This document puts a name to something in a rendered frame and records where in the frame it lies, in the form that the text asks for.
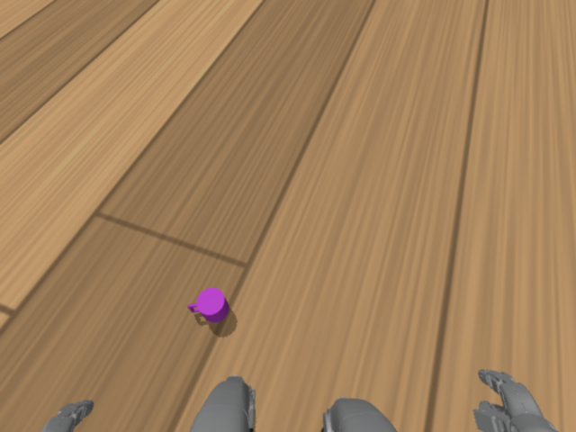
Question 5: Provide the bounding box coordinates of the left robot hand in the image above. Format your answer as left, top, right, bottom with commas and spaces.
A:
41, 400, 94, 432

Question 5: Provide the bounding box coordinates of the right robot hand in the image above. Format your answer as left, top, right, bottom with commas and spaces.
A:
473, 369, 544, 432

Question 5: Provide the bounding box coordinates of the mug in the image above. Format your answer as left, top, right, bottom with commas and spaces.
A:
187, 288, 229, 322

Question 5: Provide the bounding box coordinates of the right robot arm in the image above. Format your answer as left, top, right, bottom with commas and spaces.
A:
509, 413, 559, 432

